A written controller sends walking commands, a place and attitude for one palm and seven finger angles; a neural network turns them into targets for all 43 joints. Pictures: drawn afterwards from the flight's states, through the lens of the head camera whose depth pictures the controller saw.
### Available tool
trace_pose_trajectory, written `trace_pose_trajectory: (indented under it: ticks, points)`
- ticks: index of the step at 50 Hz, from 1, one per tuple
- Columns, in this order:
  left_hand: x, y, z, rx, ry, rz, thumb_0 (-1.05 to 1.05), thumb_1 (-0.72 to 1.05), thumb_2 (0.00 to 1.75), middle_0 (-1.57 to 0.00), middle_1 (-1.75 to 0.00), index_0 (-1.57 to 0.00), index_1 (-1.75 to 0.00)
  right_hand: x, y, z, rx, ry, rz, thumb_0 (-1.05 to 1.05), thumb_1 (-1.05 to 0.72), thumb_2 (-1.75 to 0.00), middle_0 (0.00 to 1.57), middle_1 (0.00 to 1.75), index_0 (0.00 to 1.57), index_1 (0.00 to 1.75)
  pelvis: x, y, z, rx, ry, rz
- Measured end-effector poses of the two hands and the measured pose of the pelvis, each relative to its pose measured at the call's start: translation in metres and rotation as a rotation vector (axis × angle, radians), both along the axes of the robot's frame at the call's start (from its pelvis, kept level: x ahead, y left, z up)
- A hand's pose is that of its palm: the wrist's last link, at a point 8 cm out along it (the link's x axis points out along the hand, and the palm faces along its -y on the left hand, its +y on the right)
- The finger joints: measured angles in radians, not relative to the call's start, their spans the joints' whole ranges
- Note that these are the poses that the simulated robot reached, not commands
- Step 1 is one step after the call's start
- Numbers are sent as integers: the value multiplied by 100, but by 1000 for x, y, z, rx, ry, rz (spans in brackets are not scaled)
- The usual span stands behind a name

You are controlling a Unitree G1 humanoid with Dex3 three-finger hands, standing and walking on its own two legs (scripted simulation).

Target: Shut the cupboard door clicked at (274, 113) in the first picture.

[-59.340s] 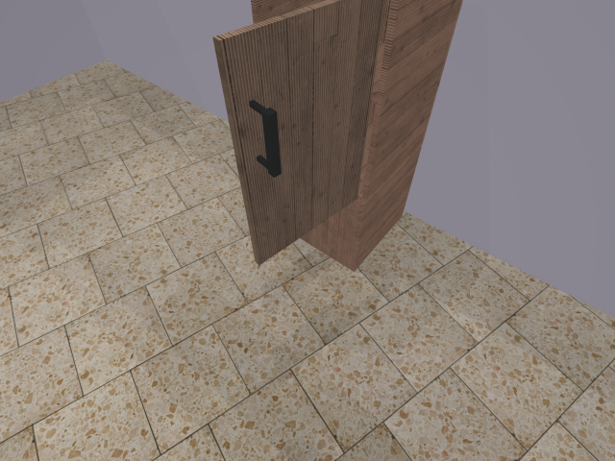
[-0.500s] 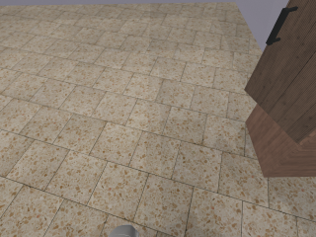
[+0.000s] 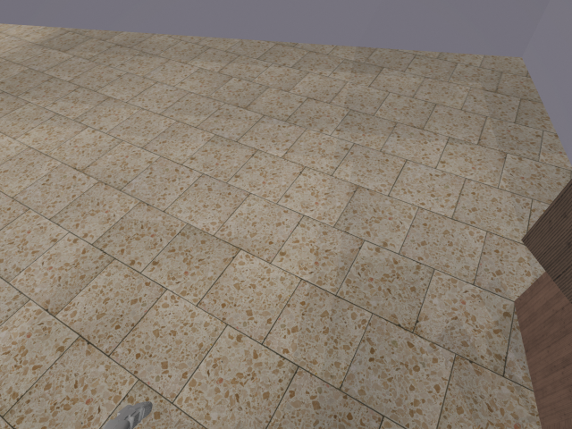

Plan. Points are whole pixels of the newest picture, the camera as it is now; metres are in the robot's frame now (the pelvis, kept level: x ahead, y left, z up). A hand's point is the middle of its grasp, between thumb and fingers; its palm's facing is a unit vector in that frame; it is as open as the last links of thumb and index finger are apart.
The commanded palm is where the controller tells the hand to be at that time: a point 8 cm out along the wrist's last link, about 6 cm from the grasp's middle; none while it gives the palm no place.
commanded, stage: walk to a spot facing it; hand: left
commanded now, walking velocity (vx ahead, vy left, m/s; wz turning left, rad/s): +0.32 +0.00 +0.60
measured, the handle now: out of the picture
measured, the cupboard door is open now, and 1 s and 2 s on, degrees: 23 23 23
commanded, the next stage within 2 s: turn to face it in 0.52 s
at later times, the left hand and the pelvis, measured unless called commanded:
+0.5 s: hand out of the picture +0.05 +0.19 -0.17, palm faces +0.42 -0.89 -0.16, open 7.3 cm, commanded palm none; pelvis +0.17 +0.05 +0.00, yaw +20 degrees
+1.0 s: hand (152, 313) +0.34 +0.29 -0.15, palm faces +0.30 -0.93 -0.21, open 7.3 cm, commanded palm none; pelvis +0.32 +0.09 +0.00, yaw +16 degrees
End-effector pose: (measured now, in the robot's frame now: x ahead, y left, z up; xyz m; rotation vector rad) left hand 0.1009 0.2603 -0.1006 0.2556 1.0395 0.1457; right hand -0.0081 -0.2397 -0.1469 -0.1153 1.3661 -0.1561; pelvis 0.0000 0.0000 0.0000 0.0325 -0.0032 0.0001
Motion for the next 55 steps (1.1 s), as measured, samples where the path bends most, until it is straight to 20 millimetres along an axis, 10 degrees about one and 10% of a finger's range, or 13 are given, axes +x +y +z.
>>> trace_pose_trajectory:
  ticks: [13,26,38,48,55]
  points:
    - [-42,-46,-5,-98,192,294,0,93,89,-20,-30,-20,-30,185,-11,37,-16,-89,226,1,-91,-90,19,30,20,30,85,-15,26,-23,17,213]
    - [-72,-18,-47,-219,441,545,0,91,89,-20,-30,-20,-30,407,124,32,2,-337,555,1,-91,-90,19,30,20,30,176,57,-8,-54,10,372]
    - [112,98,-9,-72,65,511,0,92,89,-20,-30,-20,-29,411,146,42,-40,-172,533,0,-92,-90,20,30,21,30,244,91,21,-46,0,444]
    - [208,77,-18,-95,124,379,0,91,89,-20,-30,-20,-30,416,124,8,-3,-52,349,1,-92,-90,20,30,21,30,316,92,7,-12,-6,312]
    - [222,63,-17,-93,208,361,0,93,89,-20,-30,-20,-30,443,110,13,-26,-25,284,1,-91,-90,20,30,20,30,337,88,14,-27,15,253]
